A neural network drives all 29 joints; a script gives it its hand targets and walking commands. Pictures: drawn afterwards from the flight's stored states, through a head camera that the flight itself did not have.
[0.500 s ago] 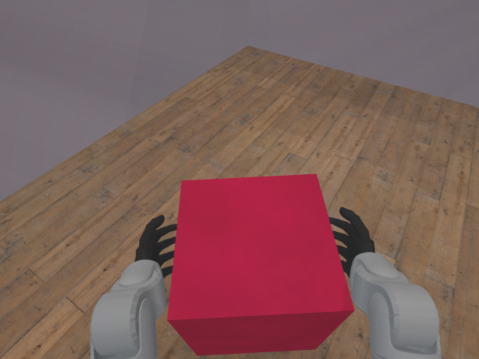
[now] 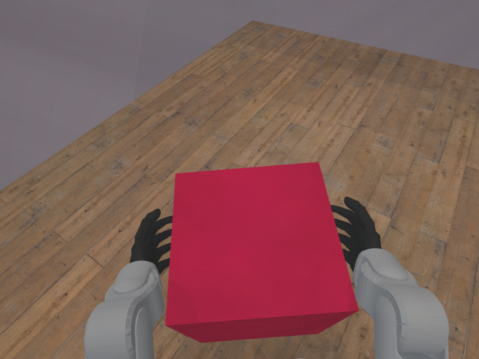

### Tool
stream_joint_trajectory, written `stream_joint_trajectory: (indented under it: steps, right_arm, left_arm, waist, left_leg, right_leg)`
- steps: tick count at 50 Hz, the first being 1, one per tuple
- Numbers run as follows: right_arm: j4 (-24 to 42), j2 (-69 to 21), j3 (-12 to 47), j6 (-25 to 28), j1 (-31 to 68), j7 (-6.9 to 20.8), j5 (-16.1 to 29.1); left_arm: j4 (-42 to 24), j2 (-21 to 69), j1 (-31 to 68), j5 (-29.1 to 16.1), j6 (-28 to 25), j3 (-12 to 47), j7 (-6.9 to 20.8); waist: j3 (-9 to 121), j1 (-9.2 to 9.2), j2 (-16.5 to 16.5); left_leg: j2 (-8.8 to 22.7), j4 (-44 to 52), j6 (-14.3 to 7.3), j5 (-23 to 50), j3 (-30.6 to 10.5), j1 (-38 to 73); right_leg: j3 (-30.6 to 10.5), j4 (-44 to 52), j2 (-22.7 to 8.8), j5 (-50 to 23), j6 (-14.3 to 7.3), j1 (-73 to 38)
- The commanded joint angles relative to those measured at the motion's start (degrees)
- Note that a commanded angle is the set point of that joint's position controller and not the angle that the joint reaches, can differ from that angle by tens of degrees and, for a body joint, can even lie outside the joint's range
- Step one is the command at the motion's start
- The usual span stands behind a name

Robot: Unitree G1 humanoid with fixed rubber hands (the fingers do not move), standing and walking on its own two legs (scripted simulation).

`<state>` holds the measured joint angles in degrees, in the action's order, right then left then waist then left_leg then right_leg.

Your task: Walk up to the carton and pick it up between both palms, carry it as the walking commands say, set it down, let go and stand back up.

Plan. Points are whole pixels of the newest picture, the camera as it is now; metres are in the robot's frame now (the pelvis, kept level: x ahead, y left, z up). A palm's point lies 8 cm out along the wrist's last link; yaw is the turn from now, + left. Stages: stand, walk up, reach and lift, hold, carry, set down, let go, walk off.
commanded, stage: carry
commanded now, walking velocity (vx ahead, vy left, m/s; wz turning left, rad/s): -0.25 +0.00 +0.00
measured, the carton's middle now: (253, 261) +0.27 -0.01 +0.02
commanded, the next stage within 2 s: none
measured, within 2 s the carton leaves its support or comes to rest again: neither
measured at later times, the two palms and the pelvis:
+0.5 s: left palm out of the picture +0.06 +0.12 +0.08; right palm out of the picture +0.05 -0.17 +0.07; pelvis -0.18 -0.01 +0.00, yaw -1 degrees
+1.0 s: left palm out of the picture -0.15 +0.17 +0.08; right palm out of the picture -0.13 -0.12 +0.10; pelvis -0.36 +0.00 +0.01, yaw +2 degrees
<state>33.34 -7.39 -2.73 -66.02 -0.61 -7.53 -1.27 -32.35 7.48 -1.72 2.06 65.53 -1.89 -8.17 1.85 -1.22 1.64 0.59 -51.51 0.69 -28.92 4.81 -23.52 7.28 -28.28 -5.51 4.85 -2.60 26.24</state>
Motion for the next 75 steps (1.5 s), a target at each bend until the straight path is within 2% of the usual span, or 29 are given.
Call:
stream_joint_trajectory:
  steps: [1, 3, 4, 5, 6, 8, 10, 13, 19, 21, 23, 24, 27, 29, 33, 39, 40, 42, 43, 46, 54, 56, 61, 65, 67, 70, 73, 74, 75]
  right_arm:
    - [1.3, -43.7, 38.2, -0.5, 19.4, 6.2, 15.8]
    - [0.2, -44.1, 36.7, -0.6, 18.9, 6.3, 15.6]
    - [-1.8, -45.1, 35.9, -1.0, 19.3, 6.7, 15.4]
    - [0.8, -44.5, 36.4, -0.8, 23.0, 6.7, 16.1]
    - [1.1, -43.9, 34.3, 0.3, 21.7, 7.4, 15.1]
    - [4.4, -46.2, 36.0, 0.7, 23.4, 7.4, 15.1]
    - [3.9, -45.9, 35.2, 1.0, 23.9, 8.2, 14.7]
    - [1.4, -44.0, 33.2, 0.8, 17.5, 7.1, 12.8]
    - [1.4, -42.7, 34.0, 0.1, 14.3, 6.2, 13.1]
    - [3.4, -43.0, 34.6, 0.4, 17.2, 5.6, 13.2]
    - [3.2, -43.5, 36.4, -0.2, 18.5, 5.6, 13.5]
    - [5.2, -45.5, 38.4, 0.0, 21.1, 6.3, 15.4]
    - [7.5, -50.1, 42.2, 1.2, 26.9, 7.6, 19.5]
    - [7.3, -50.2, 41.8, 1.5, 26.3, 7.2, 19.2]
    - [6.8, -46.8, 40.7, 1.1, 18.8, 6.9, 18.6]
    - [2.5, -45.5, 38.3, -0.5, 18.3, 6.0, 16.4]
    - [1.2, -44.0, 37.0, -0.6, 17.3, 6.1, 16.0]
    - [-0.3, -42.4, 34.2, -0.6, 17.6, 6.5, 14.6]
    - [1.8, -45.3, 34.7, 0.2, 20.5, 7.1, 15.3]
    - [3.6, -48.6, 35.1, 1.3, 25.5, 7.8, 16.0]
    - [2.0, -40.6, 32.0, 0.4, 19.1, 6.8, 13.6]
    - [2.4, -40.2, 32.9, -0.2, 18.7, 6.3, 13.5]
    - [0.3, -42.3, 36.2, -0.7, 20.9, 6.0, 14.4]
    - [3.4, -46.5, 39.7, -1.1, 26.9, 7.2, 17.8]
    - [3.2, -44.2, 39.1, -1.5, 27.9, 6.9, 17.7]
    - [2.8, -45.6, 39.4, -1.5, 27.9, 6.8, 17.8]
    - [0.7, -45.3, 36.5, -1.9, 26.5, 6.6, 17.4]
    - [-1.4, -43.2, 36.1, -2.4, 21.0, 6.1, 16.9]
    - [-1.7, -43.6, 34.3, -1.5, 18.9, 5.7, 16.2]
  left_arm:
    - [-3.5, 41.1, 17.0, -13.8, 0.5, 33.9, 7.0]
    - [-4.0, 41.5, 17.8, -14.5, 0.8, 35.1, 6.9]
    - [-4.3, 41.5, 21.1, -15.1, 1.0, 35.1, 6.8]
    - [-5.0, 42.6, 23.2, -15.1, 1.2, 36.1, 6.7]
    - [-7.1, 43.2, 30.2, -16.6, 0.2, 39.0, 7.4]
    - [-5.6, 48.1, 25.4, -17.2, 0.2, 38.9, 7.7]
    - [-6.1, 48.3, 28.1, -17.9, -0.1, 39.7, 8.0]
    - [-7.5, 46.2, 27.3, -18.9, 0.4, 40.6, 7.4]
    - [-5.2, 44.5, 21.3, -18.0, 1.2, 38.3, 6.8]
    - [-4.7, 45.1, 22.7, -18.2, 1.1, 37.5, 7.3]
    - [-3.2, 42.9, 21.8, -16.8, 0.8, 35.9, 7.3]
    - [-5.0, 44.6, 22.5, -16.8, 0.1, 35.8, 7.7]
    - [-6.6, 46.4, 20.5, -14.4, -1.2, 33.8, 7.7]
    - [-7.2, 46.7, 21.8, -15.1, -1.6, 33.2, 7.8]
    - [-8.8, 44.0, 17.7, -14.6, -1.9, 34.2, 6.8]
    - [-6.8, 42.0, 17.9, -15.2, 0.4, 35.8, 6.9]
    - [-6.2, 40.9, 17.9, -15.6, 0.8, 36.0, 7.0]
    - [-6.9, 41.1, 22.3, -16.0, 1.4, 38.0, 6.9]
    - [-9.6, 44.4, 28.9, -17.8, 0.8, 40.1, 7.2]
    - [-9.6, 48.9, 31.2, -18.7, -0.1, 41.2, 7.8]
    - [-2.9, 43.9, 23.3, -16.4, 1.7, 38.8, 6.0]
    - [-2.1, 42.3, 21.7, -15.9, 2.1, 37.1, 5.8]
    - [1.4, 41.3, 21.5, -13.9, 1.3, 32.8, 6.4]
    - [-3.3, 43.8, 24.9, -14.3, 0.3, 32.6, 6.7]
    - [-2.0, 41.4, 22.8, -13.3, 0.7, 31.6, 6.0]
    - [-4.0, 40.3, 23.7, -13.5, 1.1, 32.3, 6.1]
    - [-4.8, 42.5, 27.8, -14.9, 1.9, 34.9, 5.8]
    - [-4.3, 41.0, 24.9, -14.0, 2.3, 34.2, 5.3]
    - [-6.3, 42.5, 27.6, -15.3, 1.9, 35.7, 5.3]
  waist:
    - [16.8, 2.11, 12.2]
    - [17.9, 1.65, 5.2]
    - [16.4, 1.93, 0.1]
    - [12.5, 1.91, -14.1]
    - [10.6, 0.31, -19.2]
    - [11.2, 1.40, -9.8]
    - [9.4, 1.94, -8.1]
    - [12.2, 1.72, -11.8]
    - [16.1, 1.73, -15.0]
    - [15.7, 1.72, -9.7]
    - [14.6, 1.22, 12.5]
    - [11.6, 1.81, 15.5]
    - [14.0, 2.00, 6.6]
    - [13.4, 1.63, 8.9]
    - [17.9, 1.78, 8.0]
    - [19.4, 1.58, 10.5]
    - [20.0, 1.75, 6.8]
    - [11.6, 1.60, -17.4]
    - [8.6, 0.84, -16.4]
    - [9.4, 1.95, -7.5]
    - [12.6, 1.18, -15.0]
    - [14.5, 1.10, -11.7]
    - [13.9, 0.87, 6.6]
    - [9.2, 0.95, 4.6]
    - [10.5, 1.53, 9.1]
    - [4.3, 0.72, 12.7]
    - [5.0, 0.02, 4.8]
    - [9.4, -0.99, -3.0]
    - [9.9, -1.47, -15.9]
  left_leg:
    - [-1.6, 18.1, -2.0, 2.7, 2.2, 6.1]
    - [2.0, 29.4, -2.1, 10.2, -0.4, 14.8]
    - [10.3, 34.5, -3.2, 6.4, -10.5, 16.6]
    - [22.4, 37.5, -5.7, 18.0, -22.4, 17.3]
    - [26.7, 35.4, -12.3, 31.1, -23.2, 9.1]
    - [19.1, 29.5, -10.5, 41.5, -10.4, 8.8]
    - [15.1, 29.2, -8.3, 34.2, -4.8, 4.2]
    - [15.1, 24.3, -8.8, 49.5, -7.5, 12.5]
    - [17.2, 24.7, -9.0, 50.1, -11.6, 17.4]
    - [13.8, 23.3, -3.4, 37.8, -9.7, 7.7]
    - [4.1, 8.8, 2.5, 4.2, 1.1, -8.6]
    - [2.9, -7.3, 2.3, -5.3, -1.3, -9.1]
    - [0.1, -21.7, 0.5, 1.2, -6.3, -9.8]
    - [0.7, -21.1, 1.8, 3.8, -4.4, -11.4]
    - [0.2, -3.0, 1.2, -1.4, 0.0, -6.4]
    - [-1.5, 24.3, -0.6, 8.4, 3.7, 8.3]
    - [1.9, 31.9, -1.2, 7.4, -0.4, 15.9]
    - [22.4, 40.3, -6.8, 7.1, -23.2, 16.3]
    - [26.5, 40.2, -10.2, 13.3, -23.2, 6.3]
    - [15.6, 37.5, -5.3, 7.4, -8.3, 2.3]
    - [15.1, 32.9, -5.7, 27.5, -11.7, 15.0]
    - [14.2, 31.8, -5.3, 32.1, -13.0, 17.4]
    - [4.9, 25.9, 0.1, 17.7, -1.8, 3.4]
    - [5.2, 24.6, -0.4, 16.1, -1.9, 10.3]
    - [2.3, 20.3, -1.0, -1.5, 1.8, 9.4]
    - [0.1, 10.4, 1.0, 7.6, 6.4, 10.8]
    - [1.8, 27.2, -0.5, 6.0, 5.9, 16.3]
    - [6.1, 34.6, -1.4, 0.6, -1.2, 25.2]
    - [18.3, 43.7, -4.9, -12.2, -21.4, 32.4]
  right_leg:
    - [-15.0, 11.0, -13.4, -2.1, -4.0, -13.4]
    - [-10.7, 7.6, -9.4, 2.8, 0.4, -8.3]
    - [-8.2, 2.7, -6.4, 11.1, 2.8, -3.8]
    - [-3.0, -8.6, -1.8, 18.9, 4.9, 7.6]
    - [-3.5, -21.0, 1.6, 27.0, 4.7, 9.1]
    - [-8.1, -36.2, 3.8, 21.2, 5.1, 7.1]
    - [-5.0, -41.3, 3.6, 18.3, 5.4, 7.5]
    - [-2.5, -30.7, 3.5, 23.3, 5.1, 7.1]
    - [-0.6, -4.2, 5.6, 18.7, 3.5, -1.9]
    - [-5.0, 6.5, 0.8, 9.7, 2.7, -13.5]
    - [-23.2, 8.1, -20.3, -24.8, -4.2, -20.6]
    - [-20.6, 7.1, -19.4, -30.8, -8.6, -13.8]
    - [-11.0, 6.6, -12.1, -19.4, -6.6, -12.9]
    - [-9.1, 6.7, -10.5, -14.2, -5.2, -15.5]
    - [-11.0, 3.5, -10.3, -28.0, -6.6, -19.5]
    - [-13.2, 8.2, -9.4, -2.0, -2.8, -13.9]
    - [-12.9, 6.8, -7.6, 8.2, -0.4, -8.7]
    - [-4.5, -9.3, -0.1, 20.4, 5.5, 9.6]
    - [-4.9, -20.8, 1.7, 24.3, 5.2, 8.2]
    - [-7.7, -33.7, 1.8, 14.8, 4.7, 5.4]
    - [-2.6, -10.3, 4.0, 20.8, 5.4, 1.4]
    - [-0.6, -0.9, 6.0, 19.2, 5.4, -3.6]
    - [-15.3, 9.4, -10.4, 6.1, 0.6, -13.5]
    - [-9.0, 11.4, -4.1, 22.1, 1.0, -0.5]
    - [-12.9, 18.1, -5.6, 44.6, -0.5, -0.3]
    - [-11.1, 24.4, -7.9, 42.6, -1.8, 5.9]
    - [-6.5, 14.8, -4.7, 37.4, -1.9, 3.3]
    - [-4.2, 2.6, -1.9, 34.7, -0.4, 5.7]
    - [0.6, -12.5, 3.3, 23.3, 2.0, 15.8]
